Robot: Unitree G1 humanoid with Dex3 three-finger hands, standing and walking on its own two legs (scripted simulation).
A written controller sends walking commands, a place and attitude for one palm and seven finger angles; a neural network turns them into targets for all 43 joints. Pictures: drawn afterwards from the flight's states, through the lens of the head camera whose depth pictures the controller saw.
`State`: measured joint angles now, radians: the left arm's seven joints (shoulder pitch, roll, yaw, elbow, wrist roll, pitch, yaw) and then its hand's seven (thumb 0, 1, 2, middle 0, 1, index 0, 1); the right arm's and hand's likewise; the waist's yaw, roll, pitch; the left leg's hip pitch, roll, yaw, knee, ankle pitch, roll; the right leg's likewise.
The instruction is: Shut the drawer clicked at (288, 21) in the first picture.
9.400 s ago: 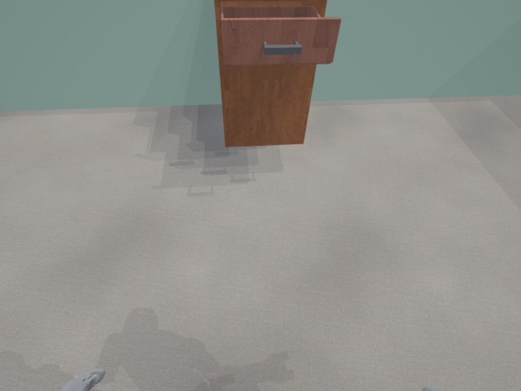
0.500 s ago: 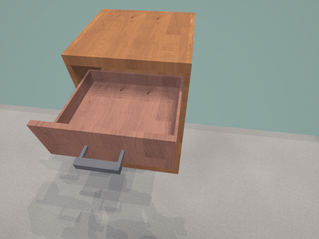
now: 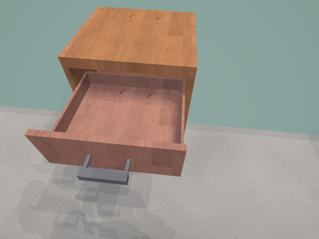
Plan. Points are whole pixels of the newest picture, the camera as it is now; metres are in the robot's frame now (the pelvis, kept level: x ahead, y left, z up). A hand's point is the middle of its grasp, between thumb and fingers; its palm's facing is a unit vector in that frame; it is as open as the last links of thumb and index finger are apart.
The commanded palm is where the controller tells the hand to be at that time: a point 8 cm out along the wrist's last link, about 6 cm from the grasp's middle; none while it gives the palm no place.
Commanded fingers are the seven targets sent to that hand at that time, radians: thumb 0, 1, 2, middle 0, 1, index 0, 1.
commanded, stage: look again from close up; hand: left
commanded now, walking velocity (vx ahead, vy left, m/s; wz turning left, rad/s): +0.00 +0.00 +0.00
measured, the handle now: (106, 168) +0.30 +0.17 -0.03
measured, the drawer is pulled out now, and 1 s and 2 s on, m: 0.30 0.29 0.29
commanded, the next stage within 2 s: raise the hand and make a fist in 0.14 s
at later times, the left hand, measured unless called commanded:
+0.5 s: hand (92, 219) +0.17 +0.18 -0.05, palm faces +0.20 -0.98 -0.05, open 7.3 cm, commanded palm +0.10 +0.22 -0.05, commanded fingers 0.00 0.90 0.90 -0.48 -0.60 -0.48 -0.60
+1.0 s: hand (92, 224) +0.16 +0.16 +0.00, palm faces -0.01 -1.00 -0.06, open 4.2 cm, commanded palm +0.10 +0.21 +0.00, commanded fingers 0.00 0.90 0.90 -0.98 -1.14 -0.98 -1.14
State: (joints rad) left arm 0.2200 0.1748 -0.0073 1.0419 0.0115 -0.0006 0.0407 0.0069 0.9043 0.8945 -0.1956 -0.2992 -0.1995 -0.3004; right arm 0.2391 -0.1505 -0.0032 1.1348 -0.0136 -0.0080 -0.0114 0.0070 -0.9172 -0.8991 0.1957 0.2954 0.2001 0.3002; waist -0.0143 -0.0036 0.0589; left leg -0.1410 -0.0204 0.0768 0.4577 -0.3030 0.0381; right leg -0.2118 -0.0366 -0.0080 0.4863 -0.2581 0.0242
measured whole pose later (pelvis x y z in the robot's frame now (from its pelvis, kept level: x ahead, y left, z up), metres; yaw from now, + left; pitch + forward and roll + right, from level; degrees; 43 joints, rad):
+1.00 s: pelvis -0.02 -0.05 -0.06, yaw +4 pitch +11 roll +0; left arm 0.51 0.25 0.24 -0.08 -0.33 -0.31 -0.40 0.02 0.90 0.89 -0.79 -0.94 -0.79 -0.94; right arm 0.25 -0.19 0.00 0.58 0.06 -0.25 -0.04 0.01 -0.90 -0.90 0.20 0.30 0.20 0.30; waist -0.02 0.03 -0.12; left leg -0.69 0.02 -0.02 1.00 -0.50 -0.03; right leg -0.72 0.01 -0.12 0.99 -0.46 -0.07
